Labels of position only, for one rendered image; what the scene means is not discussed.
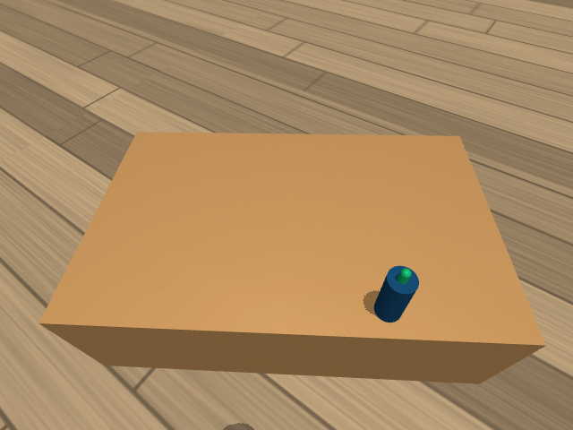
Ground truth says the bottle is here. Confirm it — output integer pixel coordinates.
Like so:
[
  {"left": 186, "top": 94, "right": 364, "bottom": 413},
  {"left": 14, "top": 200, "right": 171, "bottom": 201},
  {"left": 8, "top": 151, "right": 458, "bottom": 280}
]
[{"left": 374, "top": 266, "right": 419, "bottom": 323}]

